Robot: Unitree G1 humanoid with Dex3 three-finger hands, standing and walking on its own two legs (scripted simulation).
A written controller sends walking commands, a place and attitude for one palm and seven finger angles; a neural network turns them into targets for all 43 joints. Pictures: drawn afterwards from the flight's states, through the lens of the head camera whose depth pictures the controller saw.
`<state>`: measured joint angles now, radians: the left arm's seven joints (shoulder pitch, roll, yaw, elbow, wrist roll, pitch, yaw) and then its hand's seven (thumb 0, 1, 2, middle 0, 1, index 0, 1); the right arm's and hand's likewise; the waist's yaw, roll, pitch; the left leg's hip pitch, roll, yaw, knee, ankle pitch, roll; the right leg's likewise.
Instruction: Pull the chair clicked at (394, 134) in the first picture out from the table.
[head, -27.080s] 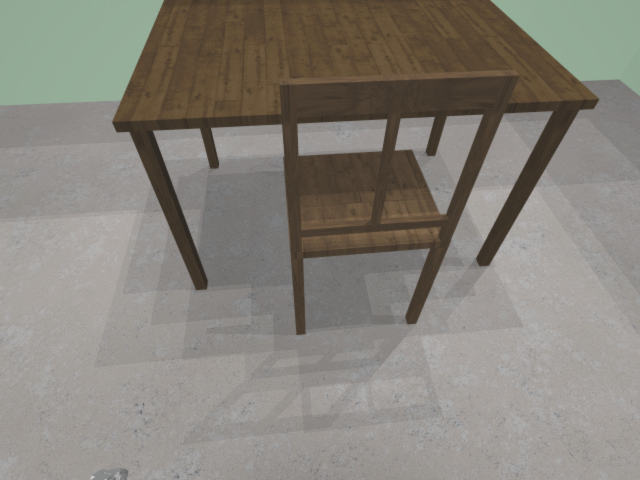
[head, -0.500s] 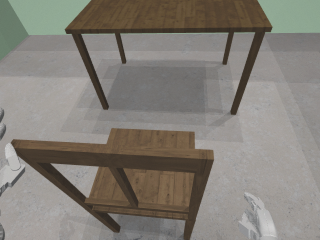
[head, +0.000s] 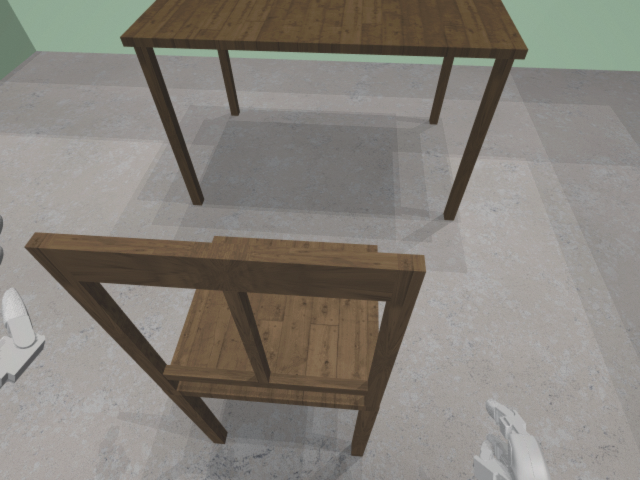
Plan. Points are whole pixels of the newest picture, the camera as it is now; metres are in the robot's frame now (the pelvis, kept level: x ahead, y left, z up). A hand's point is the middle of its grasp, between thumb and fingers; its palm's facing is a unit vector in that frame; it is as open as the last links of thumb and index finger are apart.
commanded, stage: step back with the hand held close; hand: left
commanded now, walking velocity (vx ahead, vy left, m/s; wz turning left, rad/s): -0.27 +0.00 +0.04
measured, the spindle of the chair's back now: (251, 340) +0.31 +0.14 -0.07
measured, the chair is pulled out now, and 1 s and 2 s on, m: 0.72 0.72 0.72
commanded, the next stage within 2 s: stop stepping back and stand still in 1.30 s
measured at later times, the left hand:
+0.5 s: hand (21, 351) +0.19 +0.27 +0.17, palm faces +0.44 -0.70 -0.56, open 7.4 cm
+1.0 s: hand out of the picture +0.14 +0.26 +0.18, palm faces +0.47 -0.71 -0.52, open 7.4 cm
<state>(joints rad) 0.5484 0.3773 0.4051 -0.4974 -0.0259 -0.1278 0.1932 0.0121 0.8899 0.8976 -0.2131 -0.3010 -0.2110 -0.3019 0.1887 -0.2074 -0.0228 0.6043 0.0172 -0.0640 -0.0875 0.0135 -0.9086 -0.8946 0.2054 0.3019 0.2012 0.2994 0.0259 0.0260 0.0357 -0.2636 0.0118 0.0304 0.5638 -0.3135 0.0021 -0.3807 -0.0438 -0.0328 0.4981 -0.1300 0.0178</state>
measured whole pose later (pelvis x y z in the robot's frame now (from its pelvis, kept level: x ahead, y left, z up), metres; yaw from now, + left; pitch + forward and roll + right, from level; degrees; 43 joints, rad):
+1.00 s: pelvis -0.05 -0.02 +0.00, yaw +2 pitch +2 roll -2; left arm 0.59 0.44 0.49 -0.58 -0.03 -0.25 0.18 0.01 0.89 0.90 -0.22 -0.30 -0.21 -0.30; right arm 0.19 -0.18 -0.05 0.66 -0.01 -0.16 -0.06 0.01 -0.91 -0.89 0.20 0.30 0.20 0.30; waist 0.02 -0.01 0.04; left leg -0.36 0.05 0.00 0.58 -0.26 -0.01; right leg -0.42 -0.01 -0.03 0.80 -0.39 0.00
